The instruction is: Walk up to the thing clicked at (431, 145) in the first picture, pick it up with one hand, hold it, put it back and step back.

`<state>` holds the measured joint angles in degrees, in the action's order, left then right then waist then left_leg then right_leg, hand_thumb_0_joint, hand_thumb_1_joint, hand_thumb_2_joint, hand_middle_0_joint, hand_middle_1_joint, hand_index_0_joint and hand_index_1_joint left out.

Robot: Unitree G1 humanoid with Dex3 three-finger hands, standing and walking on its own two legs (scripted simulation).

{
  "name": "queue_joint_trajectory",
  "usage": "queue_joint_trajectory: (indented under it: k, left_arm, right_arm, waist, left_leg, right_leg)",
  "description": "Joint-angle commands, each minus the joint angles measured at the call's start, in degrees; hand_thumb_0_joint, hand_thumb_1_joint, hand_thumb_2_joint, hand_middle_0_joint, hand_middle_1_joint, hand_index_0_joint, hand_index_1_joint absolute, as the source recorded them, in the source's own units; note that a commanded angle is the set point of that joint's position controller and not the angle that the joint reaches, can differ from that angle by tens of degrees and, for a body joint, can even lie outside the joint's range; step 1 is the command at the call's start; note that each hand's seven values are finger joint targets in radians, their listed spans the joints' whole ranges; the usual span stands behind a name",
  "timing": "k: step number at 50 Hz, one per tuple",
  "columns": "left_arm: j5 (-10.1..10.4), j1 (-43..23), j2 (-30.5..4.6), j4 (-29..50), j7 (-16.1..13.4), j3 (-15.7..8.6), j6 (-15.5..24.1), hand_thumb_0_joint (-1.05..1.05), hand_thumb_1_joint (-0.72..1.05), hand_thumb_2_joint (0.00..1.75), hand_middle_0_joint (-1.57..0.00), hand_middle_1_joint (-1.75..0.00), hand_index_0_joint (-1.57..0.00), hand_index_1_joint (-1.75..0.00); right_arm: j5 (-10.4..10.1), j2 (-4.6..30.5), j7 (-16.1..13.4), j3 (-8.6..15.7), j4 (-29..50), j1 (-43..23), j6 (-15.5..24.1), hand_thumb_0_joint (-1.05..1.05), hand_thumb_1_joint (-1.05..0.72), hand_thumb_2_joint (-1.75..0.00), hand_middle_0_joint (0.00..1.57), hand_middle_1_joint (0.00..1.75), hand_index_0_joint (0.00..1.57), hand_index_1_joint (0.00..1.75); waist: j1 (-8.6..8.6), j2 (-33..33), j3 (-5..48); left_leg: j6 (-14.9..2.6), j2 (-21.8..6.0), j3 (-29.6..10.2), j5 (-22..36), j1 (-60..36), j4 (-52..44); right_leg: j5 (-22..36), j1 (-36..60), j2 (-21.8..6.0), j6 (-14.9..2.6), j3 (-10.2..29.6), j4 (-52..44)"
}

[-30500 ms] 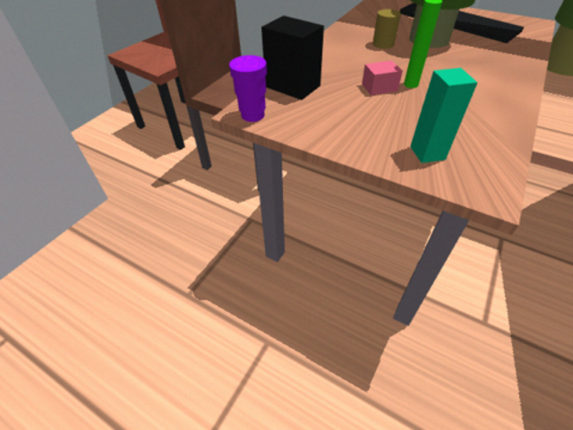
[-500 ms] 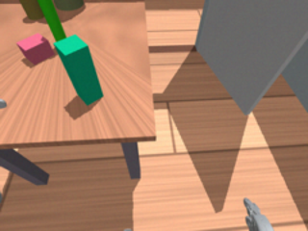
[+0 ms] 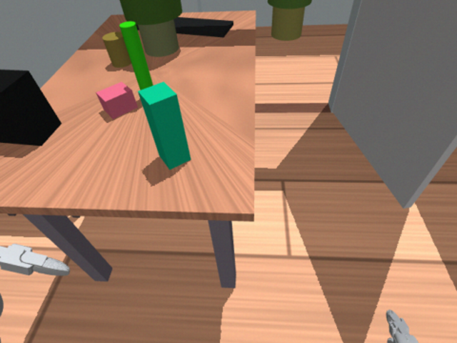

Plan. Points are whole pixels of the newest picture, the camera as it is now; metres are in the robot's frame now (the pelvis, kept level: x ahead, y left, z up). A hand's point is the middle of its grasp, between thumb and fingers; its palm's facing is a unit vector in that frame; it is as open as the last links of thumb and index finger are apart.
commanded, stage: sink last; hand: left
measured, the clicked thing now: (166, 128) +0.56 +0.20 +0.06
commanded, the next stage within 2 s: home in 0.40 s
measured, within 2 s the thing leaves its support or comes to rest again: neither
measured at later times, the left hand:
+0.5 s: hand (25, 257) +0.17 +0.24 +0.21, palm faces +0.43 -0.76 -0.48, open 17.5 cm
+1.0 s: hand (109, 304) +0.18 +0.21 +0.04, palm faces +0.24 -0.93 -0.28, open 17.5 cm
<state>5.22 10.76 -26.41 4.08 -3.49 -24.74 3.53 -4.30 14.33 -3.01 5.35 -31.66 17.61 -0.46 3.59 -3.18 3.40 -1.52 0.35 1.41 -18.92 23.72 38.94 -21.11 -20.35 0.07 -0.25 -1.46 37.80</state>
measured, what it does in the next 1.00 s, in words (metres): stands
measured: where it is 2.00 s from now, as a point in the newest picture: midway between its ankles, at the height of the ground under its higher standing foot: outside the picture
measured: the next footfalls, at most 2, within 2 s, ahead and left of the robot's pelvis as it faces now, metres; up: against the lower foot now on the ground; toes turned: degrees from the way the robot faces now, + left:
none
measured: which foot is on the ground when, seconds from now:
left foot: down 0.00-1.00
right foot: down 0.00-1.00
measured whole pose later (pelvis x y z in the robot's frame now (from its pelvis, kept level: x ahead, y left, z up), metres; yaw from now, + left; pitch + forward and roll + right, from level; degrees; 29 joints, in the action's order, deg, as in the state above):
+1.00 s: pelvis +0.00 -0.01 +0.02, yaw +1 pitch -1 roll +0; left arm 2.8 27.8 -13.2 -0.5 -0.8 -8.8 13.6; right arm -2.0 10.5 -2.5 2.0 -35.0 14.5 6.9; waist 2.2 -0.9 -2.2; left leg -1.0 1.0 1.0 -14.3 13.2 28.6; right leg -17.7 -10.7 -0.4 -0.8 -1.8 29.5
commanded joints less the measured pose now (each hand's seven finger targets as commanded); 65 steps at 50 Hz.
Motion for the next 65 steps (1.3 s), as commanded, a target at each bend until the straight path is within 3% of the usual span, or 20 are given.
queue_joint_trajectory:
  k: [1, 5, 7, 10, 11, 13, 14, 19, 25, 27, 32, 38, 40, 48, 52, 53, 54, 55, 58, 65]
  left_arm:
    - [0.2, -3.9, -13.6, 21.4, -1.5, -6.8, 5.7, 0.0, -0.54, 0.01, -0.06, -0.04, -0.06, -0.03]
    - [0.1, 6.1, -7.4, 28.2, -0.7, -1.9, 7.9, 0.0, -0.54, 0.01, -0.06, -0.04, -0.06, -0.04]
    - [0.1, 11.6, -6.5, 27.4, -0.3, -2.4, 8.5, 0.0, -0.54, 0.02, -0.05, -0.04, -0.05, -0.04]
    - [0.0, 8.4, -9.0, 35.7, 0.1, -4.3, 11.1, 0.0, -0.54, 0.02, -0.05, -0.04, -0.05, -0.04]
    - [-0.1, 8.4, -8.9, 34.8, 0.0, -4.4, 11.5, 0.0, -0.55, 0.02, -0.05, -0.04, -0.05, -0.04]
    - [-0.1, 8.6, -6.5, 33.1, 0.2, -3.0, 12.1, 0.0, -0.58, 0.03, -0.06, -0.04, -0.05, -0.05]
    - [0.0, 8.3, -7.2, 32.2, 0.3, -3.7, 12.5, 0.0, -0.58, 0.03, -0.06, -0.05, -0.06, -0.05]
    - [0.1, 8.1, -7.5, 25.7, 1.1, -5.8, 14.7, 0.0, -0.59, 0.04, -0.07, -0.06, -0.06, -0.06]
    - [0.0, 8.3, -10.2, 26.5, 1.0, -9.5, 17.8, 0.0, -0.61, 0.05, -0.07, -0.06, -0.07, -0.07]
    - [0.1, 8.4, -9.1, 22.9, 1.2, -9.0, 18.2, 0.0, -0.58, 0.04, -0.05, -0.05, -0.05, -0.05]
    - [-0.2, 8.5, -5.7, 15.9, 1.1, -5.3, 18.8, 0.0, -0.58, 0.05, -0.05, -0.06, -0.05, -0.05]
    - [-0.7, 12.8, -0.1, 14.9, 2.3, 2.6, 17.7, 0.0, -0.59, 0.04, -0.05, -0.05, -0.05, -0.05]
    - [-0.8, 13.8, -0.2, 15.2, 2.6, 3.6, 16.8, 0.0, -0.55, 0.06, -0.05, -0.06, -0.05, -0.06]
    - [-2.5, 11.1, 5.4, 6.0, 1.8, 12.8, 13.7, 0.0, -0.58, 0.04, -0.05, -0.05, -0.05, -0.05]
    - [-3.4, 13.3, 8.0, -2.9, 1.4, 17.2, 12.4, 0.0, -0.58, 0.04, -0.05, -0.05, -0.05, -0.05]
    - [-3.5, 14.3, 8.3, -5.2, 1.4, 17.6, 12.0, 0.0, -0.59, 0.04, -0.05, -0.05, -0.05, -0.05]
    - [-3.6, 15.7, 5.6, -4.0, -0.5, 11.8, 11.9, 0.0, -0.51, 0.08, -0.05, -0.06, -0.05, -0.06]
    - [-4.1, 15.7, 8.9, -8.1, -0.3, 16.9, 10.9, 0.0, -0.52, 0.08, -0.05, -0.06, -0.05, -0.06]
    - [-4.3, 10.3, 10.4, -14.8, -0.4, 19.7, 9.6, 0.0, -0.51, 0.08, -0.05, -0.06, -0.05, -0.06]
    - [-4.9, -2.2, 6.9, -20.1, -1.9, 19.2, 8.0, 0.0, -0.52, 0.07, -0.05, -0.06, -0.05, -0.06]
  right_arm:
    - [1.1, 7.6, -1.5, 3.8, 8.6, -4.9, 4.4, 0.0, 0.53, -0.05, 0.06, 0.05, 0.05, 0.05]
    - [1.4, 5.3, -1.5, 3.1, 7.0, -3.3, 5.7, 0.0, 0.52, -0.05, 0.06, 0.05, 0.05, 0.05]
    - [1.6, 9.0, -1.8, 5.8, 11.4, -4.1, 6.6, 0.0, 0.53, -0.05, 0.06, 0.05, 0.05, 0.05]
    - [1.9, 6.0, -1.5, 4.9, 7.9, -1.7, 6.8, 0.0, 0.53, -0.05, 0.06, 0.05, 0.05, 0.05]
    - [1.8, 2.9, -1.3, 2.4, 7.0, -1.9, 7.0, 0.0, 0.52, -0.06, 0.06, 0.05, 0.05, 0.05]
    - [2.2, 4.7, -1.7, 3.6, 9.7, -3.2, 7.9, 0.0, 0.5, -0.06, 0.06, 0.05, 0.05, 0.05]
    - [2.1, 2.1, -1.5, 1.8, 7.2, -2.0, 7.8, 0.0, 0.5, -0.06, 0.06, 0.05, 0.05, 0.05]
    - [2.5, 6.2, -1.4, 5.1, 9.1, -5.2, 9.4, 0.0, 0.5, -0.06, 0.06, 0.05, 0.05, 0.05]
    - [2.4, 3.4, -0.6, 3.0, 8.3, -6.4, 10.8, 0.0, 0.48, -0.07, 0.06, 0.05, 0.05, 0.05]
    - [2.3, 0.9, -0.2, 0.1, 7.2, -7.2, 10.8, 0.0, 0.32, -0.23, 0.1, 0.13, 0.1, 0.13]
    - [2.1, 1.0, -0.7, -2.9, 13.7, -12.6, 11.5, 0.0, 0.03, -0.36, 0.11, 0.14, 0.11, 0.14]
    - [2.0, 4.2, -0.3, 1.4, 5.2, 1.1, 10.9, 0.0, -0.17, -0.48, 0.13, 0.18, 0.13, 0.18]
    - [1.7, 2.9, 0.4, 0.4, 5.2, 1.2, 10.9, 0.0, -0.25, -0.52, 0.13, 0.19, 0.13, 0.19]
    - [2.5, 2.0, -0.1, -2.0, 8.1, -14.2, 11.2, 0.0, -0.46, -0.65, 0.16, 0.23, 0.16, 0.23]
    - [3.2, 2.2, -0.7, -1.9, 6.4, -12.2, 10.5, 0.0, -0.59, -0.72, 0.17, 0.25, 0.17, 0.25]
    - [3.3, 2.0, -0.7, -2.3, 5.3, -10.9, 10.3, 0.0, -0.62, -0.74, 0.17, 0.25, 0.17, 0.25]
    - [3.6, 5.8, -0.9, -2.1, 1.2, -6.8, 9.8, 0.0, -0.59, -0.72, 0.17, 0.25, 0.17, 0.25]
    - [3.5, 5.8, -1.0, -2.2, 1.8, -7.2, 9.7, 0.0, -0.59, -0.72, 0.17, 0.25, 0.17, 0.25]
    - [3.5, 5.0, -0.9, -2.8, 1.1, -7.7, 9.1, 0.0, -0.67, -0.77, 0.18, 0.26, 0.18, 0.26]
    - [3.7, 5.4, -1.6, -3.2, -0.3, -7.1, 8.7, 0.0, -0.83, -0.86, 0.19, 0.29, 0.19, 0.29]
  waist:
    - [0.08, -3.5, 6.6]
    - [0.19, 0.1, 4.9]
    - [-0.62, 4.8, 4.3]
    - [-0.12, 2.6, 1.7]
    - [0.0, 2.5, -0.4]
    - [-0.95, 4.7, -2.1]
    - [-0.47, 2.8, -4.1]
    - [0.16, 4.1, -5.1]
    - [2.31, 2.5, -0.2]
    - [2.53, 2.5, -2.4]
    - [1.68, 6.2, 0.1]
    - [-1.88, 1.1, -2.4]
    - [-1.98, -0.1, -1.1]
    - [-1.3, 2.8, -1.6]
    - [-2.03, 2.5, 1.4]
    - [-1.76, 3.0, 1.7]
    - [-1.25, 2.4, 1.7]
    - [-2.74, 3.1, 1.7]
    - [-3.79, 3.2, 1.1]
    - [-3.68, -1.1, 5.9]
  left_leg:
    - [0.72, -0.9, -0.3, 9.4, -7.8, -7.7]
    - [0.19, -0.5, 0.0, 9.6, -8.5, -7.7]
    - [-0.25, -0.4, 0.1, 10.0, -8.9, -7.5]
    - [-0.31, 0.1, 0.6, 7.9, -8.6, -8.1]
    - [-0.39, 0.2, 0.6, 6.2, -7.8, -8.7]
    - [-0.56, 0.1, 0.6, 3.7, -7.9, -9.5]
    - [-0.49, 0.3, 0.6, 2.4, -7.0, -9.7]
    - [-0.15, 0.5, 0.4, 0.1, -7.5, -11.0]
    - [-0.11, 0.7, 0.3, 6.5, -9.6, -11.3]
    - [-0.09, 0.6, 0.2, 5.7, -8.8, -11.9]
    - [-0.49, 0.5, -0.2, 7.9, -11.1, -13.0]
    - [-0.17, 0.7, 0.8, 9.4, -14.2, -14.3]
    - [-0.04, 0.4, 0.6, 11.3, -15.1, -14.8]
    - [0.19, -0.9, -1.4, 11.7, -13.4, -15.4]
    - [0.21, -0.4, -0.8, 14.3, -14.2, -13.9]
    - [0.23, -0.4, -0.8, 15.2, -14.4, -13.8]
    - [0.53, -0.2, -0.9, 15.6, -15.5, -13.1]
    - [0.59, -0.3, -0.9, 16.6, -15.5, -13.0]
    - [0.41, -0.5, -0.7, 18.3, -14.6, -11.9]
    - [1.31, -0.8, -0.7, 16.9, -14.1, -10.5]
  right_leg:
    - [8.9, 1.0, 0.2, -0.95, -0.5, -6.1]
    - [9.3, 1.1, 0.1, -0.5, -0.6, -6.7]
    - [10.1, 1.8, 0.1, 0.15, -0.8, -7.7]
    - [8.4, 0.5, -0.4, 0.39, -0.1, -8.8]
    - [6.8, 0.0, -0.5, 0.48, 0.1, -9.3]
    - [4.1, -0.5, -0.6, 0.65, 0.4, -10.6]
    - [2.4, -1.0, -0.9, 0.54, 0.9, -11.2]
    - [-1.6, 0.5, -1.5, 0.49, 1.7, -13.5]
    - [5.0, 5.5, -2.1, 0.61, 2.0, -13.4]
    - [4.1, 5.2, -2.0, 0.48, 1.7, -13.7]
    - [7.1, 7.2, -1.9, 0.78, 1.3, -14.4]
    - [10.1, 4.3, -1.2, 0.2, 0.2, -14.4]
    - [12.4, 5.0, -0.7, -0.11, -0.5, -13.9]
    - [11.4, 6.6, 0.0, -0.72, -1.3, -13.5]
    - [14.3, 7.6, -0.5, -0.64, -1.0, -13.1]
    - [15.2, 8.0, -0.5, -0.6, -1.1, -12.9]
    - [15.7, 9.1, 0.2, -0.61, -1.1, -13.1]
    - [16.4, 8.4, 0.4, -0.75, -1.1, -12.8]
    - [17.9, 6.1, 0.5, -0.77, -1.0, -12.2]
    - [16.8, 5.7, 0.4, -1.24, -0.4, -10.1]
